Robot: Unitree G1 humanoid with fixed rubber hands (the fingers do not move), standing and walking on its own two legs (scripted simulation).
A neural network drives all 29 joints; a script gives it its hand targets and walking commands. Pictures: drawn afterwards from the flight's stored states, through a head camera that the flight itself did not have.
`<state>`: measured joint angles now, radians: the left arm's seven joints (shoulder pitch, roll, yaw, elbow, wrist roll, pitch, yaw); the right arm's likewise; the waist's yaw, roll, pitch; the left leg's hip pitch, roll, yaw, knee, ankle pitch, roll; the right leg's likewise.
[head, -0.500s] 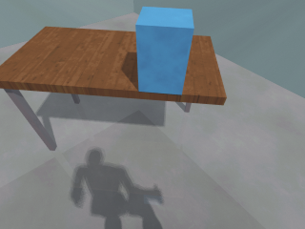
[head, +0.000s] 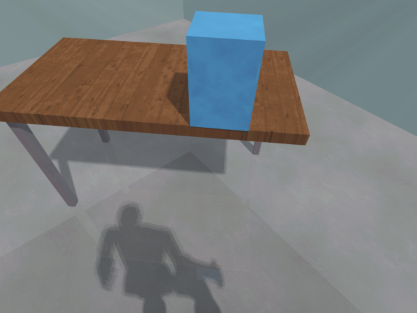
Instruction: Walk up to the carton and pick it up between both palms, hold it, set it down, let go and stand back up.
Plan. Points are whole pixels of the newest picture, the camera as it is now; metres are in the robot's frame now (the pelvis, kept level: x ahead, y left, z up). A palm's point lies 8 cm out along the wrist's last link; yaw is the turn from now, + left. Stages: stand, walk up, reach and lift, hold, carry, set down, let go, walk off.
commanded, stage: stand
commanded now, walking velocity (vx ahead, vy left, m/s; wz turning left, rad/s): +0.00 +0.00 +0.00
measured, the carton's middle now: (223, 74) +0.79 -0.03 +0.06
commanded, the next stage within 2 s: none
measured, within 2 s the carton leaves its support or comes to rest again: neither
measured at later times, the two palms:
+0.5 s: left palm out of the picture +0.03 +0.26 -0.13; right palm out of the picture +0.06 -0.26 -0.13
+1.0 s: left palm out of the picture +0.04 +0.25 -0.13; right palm out of the picture +0.04 -0.26 -0.13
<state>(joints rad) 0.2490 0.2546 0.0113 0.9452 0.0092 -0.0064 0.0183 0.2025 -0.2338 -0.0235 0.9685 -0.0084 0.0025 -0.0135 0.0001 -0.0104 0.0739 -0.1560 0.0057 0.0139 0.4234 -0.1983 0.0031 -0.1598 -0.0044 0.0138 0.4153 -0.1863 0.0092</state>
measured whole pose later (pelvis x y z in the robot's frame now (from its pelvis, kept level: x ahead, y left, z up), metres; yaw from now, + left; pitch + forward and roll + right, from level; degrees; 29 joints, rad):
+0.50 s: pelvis +0.00 +0.00 +0.00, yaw +0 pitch -4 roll +0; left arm 0.26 0.25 0.00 0.98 0.01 0.00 0.02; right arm 0.20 -0.24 -0.03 1.01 -0.01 0.01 -0.01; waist 0.00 -0.01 0.06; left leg -0.16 0.00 0.01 0.40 -0.18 0.00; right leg -0.16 -0.01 0.01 0.40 -0.17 0.01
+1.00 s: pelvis +0.00 -0.01 +0.00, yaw +0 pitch -3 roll +0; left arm 0.25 0.24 0.01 1.00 0.01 -0.01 0.02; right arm 0.22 -0.23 -0.02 1.03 -0.01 0.01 -0.02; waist 0.00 0.00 0.07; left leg -0.15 0.01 0.01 0.39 -0.18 0.00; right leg -0.16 0.00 0.02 0.40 -0.18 0.00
